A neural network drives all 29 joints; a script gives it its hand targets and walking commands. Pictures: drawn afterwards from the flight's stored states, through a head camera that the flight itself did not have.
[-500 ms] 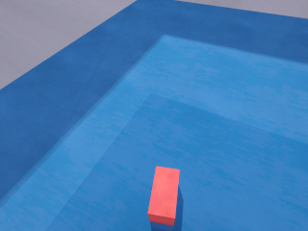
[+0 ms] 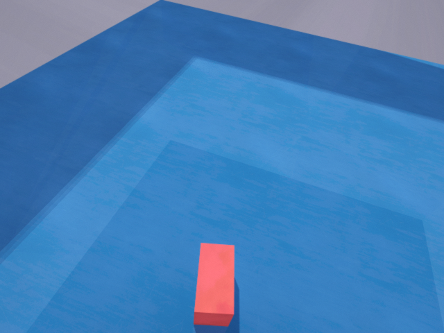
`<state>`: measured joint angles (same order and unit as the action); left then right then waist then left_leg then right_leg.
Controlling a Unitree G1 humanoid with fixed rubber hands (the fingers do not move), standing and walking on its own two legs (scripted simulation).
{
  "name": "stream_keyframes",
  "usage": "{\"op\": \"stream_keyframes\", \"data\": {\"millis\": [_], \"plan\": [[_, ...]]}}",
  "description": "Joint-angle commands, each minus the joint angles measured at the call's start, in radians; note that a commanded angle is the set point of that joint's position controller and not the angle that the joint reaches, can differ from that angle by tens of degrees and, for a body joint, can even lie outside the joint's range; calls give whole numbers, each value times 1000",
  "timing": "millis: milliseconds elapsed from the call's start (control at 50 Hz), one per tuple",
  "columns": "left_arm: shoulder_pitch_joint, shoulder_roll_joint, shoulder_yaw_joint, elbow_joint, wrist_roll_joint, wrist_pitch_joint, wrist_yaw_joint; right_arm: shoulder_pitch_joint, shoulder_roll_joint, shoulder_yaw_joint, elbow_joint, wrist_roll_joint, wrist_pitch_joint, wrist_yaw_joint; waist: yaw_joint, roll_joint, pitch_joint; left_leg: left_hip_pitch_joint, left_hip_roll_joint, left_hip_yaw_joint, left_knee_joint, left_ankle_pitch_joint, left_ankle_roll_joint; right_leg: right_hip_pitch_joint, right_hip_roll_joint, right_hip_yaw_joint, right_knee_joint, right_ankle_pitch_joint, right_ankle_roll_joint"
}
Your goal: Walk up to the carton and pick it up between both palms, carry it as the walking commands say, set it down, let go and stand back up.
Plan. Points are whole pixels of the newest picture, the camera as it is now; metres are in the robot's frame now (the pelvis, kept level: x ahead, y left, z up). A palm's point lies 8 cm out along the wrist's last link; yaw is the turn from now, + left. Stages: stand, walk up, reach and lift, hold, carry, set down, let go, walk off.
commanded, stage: walk up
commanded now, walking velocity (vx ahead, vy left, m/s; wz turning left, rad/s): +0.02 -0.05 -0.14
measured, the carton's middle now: (214, 284) +0.45 -0.03 -0.69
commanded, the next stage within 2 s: none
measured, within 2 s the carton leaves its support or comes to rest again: neither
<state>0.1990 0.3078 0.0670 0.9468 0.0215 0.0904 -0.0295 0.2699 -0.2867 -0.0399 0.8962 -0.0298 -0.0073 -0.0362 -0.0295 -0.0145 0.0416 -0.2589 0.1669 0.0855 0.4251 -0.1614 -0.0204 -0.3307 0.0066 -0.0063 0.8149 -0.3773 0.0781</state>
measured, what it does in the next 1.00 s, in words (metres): steps on the spot: right foot, then left foot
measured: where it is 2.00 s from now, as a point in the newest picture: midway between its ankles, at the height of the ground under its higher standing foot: outside the picture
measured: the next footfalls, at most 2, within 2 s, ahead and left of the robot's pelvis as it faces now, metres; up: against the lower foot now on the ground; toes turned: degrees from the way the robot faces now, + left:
right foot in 0.10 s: +0.05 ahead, -0.12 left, +0.00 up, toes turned +4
left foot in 0.34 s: +0.06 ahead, +0.11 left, +0.00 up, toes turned -9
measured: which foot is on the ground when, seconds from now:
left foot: down 0.00-0.10, up 0.12-0.32, down 0.34-1.00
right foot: up 0.00-0.08, down 0.10-1.00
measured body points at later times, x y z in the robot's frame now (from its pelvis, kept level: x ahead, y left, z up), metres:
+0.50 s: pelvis +0.00 -0.04 +0.00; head +0.01 -0.02 +0.44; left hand +0.06 +0.20 -0.16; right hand +0.01 -0.28 -0.15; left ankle +0.00 +0.08 -0.75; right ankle -0.01 -0.16 -0.75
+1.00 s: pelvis +0.04 +0.01 -0.01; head +0.06 +0.03 +0.43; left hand +0.08 +0.24 -0.18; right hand +0.03 -0.20 -0.17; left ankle +0.00 +0.08 -0.75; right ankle +0.00 -0.13 -0.75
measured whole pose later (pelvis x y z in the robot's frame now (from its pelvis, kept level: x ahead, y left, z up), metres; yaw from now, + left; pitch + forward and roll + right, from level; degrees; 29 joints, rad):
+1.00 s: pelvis +0.04 +0.01 -0.01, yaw -2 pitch +0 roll +1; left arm 0.22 0.18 0.01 1.09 0.01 0.01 0.04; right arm 0.31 -0.11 0.00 1.07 -0.02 -0.01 -0.06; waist 0.01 -0.05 0.04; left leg -0.12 -0.05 0.15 0.43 -0.31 0.07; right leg -0.19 -0.10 -0.06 0.53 -0.28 0.04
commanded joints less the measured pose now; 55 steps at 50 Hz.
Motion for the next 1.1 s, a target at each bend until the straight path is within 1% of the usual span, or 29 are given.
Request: {"op": "stream_keyframes", "data": {"millis": [0,40,60,80,100,120,160,240,280,300,340,360,380,520,540,560,580,620,660,700,740,760,780,900,940,980,1020,1060,1080], "plan": [[-14,-20,-23,-51,-10,-24,-1,46,-186,-50,-8,-4,7,18,-21,290,-44,45,154,-156,-162,-8,132,50,7,-70,-201,-38,-30],[77,-19,-23,-9,-10,-44,16,19,-152,-37,5,10,15,27,34,213,-70,-35,112,-120,-88,80,108,273,28,-107,-477,148,-49],[111,-29,-28,3,1,-60,29,56,-132,-30,16,17,11,38,54,168,-86,-109,74,-85,-54,31,67,412,-23,-53,-571,230,-52],[137,59,-10,3,5,-75,33,74,-62,-18,11,10,13,45,50,-39,-75,-164,-13,-23,83,-152,7,423,-221,165,-666,145,-58],[43,103,-14,-45,4,-86,33,75,-4,-8,3,17,21,51,14,-140,-41,-222,-62,-17,232,-333,-42,337,-343,282,-688,213,-86],[27,185,9,-21,19,-90,37,28,-46,-14,-15,38,39,42,45,-242,-2,-75,-50,-112,244,-337,-32,58,-366,237,-671,97,-174],[-69,53,-27,-21,10,-98,38,57,-50,-2,21,27,53,42,-3,-218,102,-94,-82,-89,343,-232,-15,15,-250,152,-722,-93,-161],[-58,5,-44,6,-6,-112,54,93,-29,-2,63,10,40,32,5,-126,22,-52,-93,-78,271,-221,3,166,-216,100,-627,159,-194],[-42,34,-28,23,-7,-110,53,81,21,14,47,20,24,22,-4,-148,16,-7,-92,-87,118,-206,15,203,-206,99,-570,239,-200],[-33,28,-20,36,-8,-106,53,126,13,13,67,18,18,15,-18,-119,31,63,-103,-52,-8,-96,19,183,-207,99,-540,299,-185],[-1,1,-20,40,-10,-102,49,157,-38,6,75,2,5,-1,-13,-52,8,174,-27,-143,-122,101,26,141,-179,109,-509,277,-134],[7,-44,-23,41,-24,-99,46,93,-55,4,97,8,-4,6,30,72,47,60,-35,-169,-93,149,34,220,-87,23,-503,251,-101],[25,-33,-25,56,-28,-99,50,74,-36,4,93,6,-14,13,35,90,42,42,-35,-166,-120,134,36,256,-92,20,-497,241,-91],[61,-35,-23,139,-19,-99,56,72,11,3,140,11,-12,-3,14,25,-14,132,-37,-141,-137,185,21,296,-103,27,-510,346,-94],[71,-25,-24,118,5,-108,49,105,-7,-13,180,12,5,-11,27,90,-6,145,-84,-62,-99,-47,5,253,-161,79,-509,184,-102],[78,33,-3,120,7,-103,47,84,-8,-20,176,8,15,-11,42,19,30,83,-105,-48,-44,-163,4,209,-187,139,-543,-19,-124],[83,57,0,119,8,-98,49,58,13,-21,163,2,20,-2,49,-22,76,15,-120,-23,6,-201,-4,170,-239,225,-597,-141,-146],[109,32,-4,141,1,-85,54,66,59,-9,142,3,12,6,32,-127,119,28,-128,-10,47,-224,-4,65,-264,256,-645,-299,-153],[131,66,9,121,11,-85,56,62,44,-20,141,0,12,14,48,-124,136,12,-144,2,87,-238,7,52,-288,265,-635,-316,-174],[114,77,15,115,14,-89,64,73,83,-12,134,6,5,12,34,-146,120,57,-118,-21,27,-150,22,38,-311,267,-597,-95,-178],[75,-18,-9,106,0,-102,60,123,46,-14,143,10,-12,-2,-4,-3,55,178,-59,-80,-59,131,38,60,-189,82,-433,365,-83],[97,-77,-24,123,-21,-101,67,114,18,-17,147,9,-26,0,3,32,-16,230,-34,-123,-76,401,51,115,-109,6,-357,379,-51],[110,-99,-36,126,-24,-101,68,117,24,-12,160,7,-25,-2,14,62,-18,271,-7,-127,-66,566,62,90,-99,-15,-332,288,-38],[128,-86,-46,155,-10,-77,71,172,32,19,169,9,-21,-24,20,152,-33,296,53,-150,-43,803,115,32,-86,-34,-191,-31,-68],[111,-89,-56,140,-15,-82,70,137,60,17,186,10,-3,-27,58,157,-18,212,5,-66,-37,717,96,93,-123,-44,-275,77,-57],[96,9,-37,102,-2,-93,86,99,-13,-11,153,8,11,-28,67,88,-23,55,-57,-35,3,421,48,230,-195,-24,-342,442,-54],[181,68,-15,124,7,-79,98,92,46,-1,136,5,13,-20,99,-139,-67,-100,-109,-9,156,124,17,391,-333,99,-337,799,-133],[153,10,-18,118,19,-78,111,60,70,1,118,7,24,-12,105,-254,-21,-148,-127,-37,246,-313,1,314,-421,176,-410,796,-210],[119,14,-19,116,23,-77,112,72,68,-3,113,8,21,-2,83,-254,0,-115,-112,-59,217,-333,-4,242,-397,146,-428,706,-190]]}}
